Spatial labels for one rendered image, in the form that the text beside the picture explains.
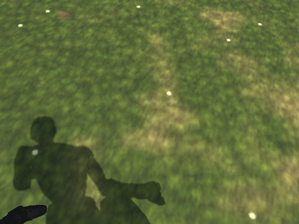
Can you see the left robot hand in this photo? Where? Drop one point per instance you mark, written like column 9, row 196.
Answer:
column 21, row 214

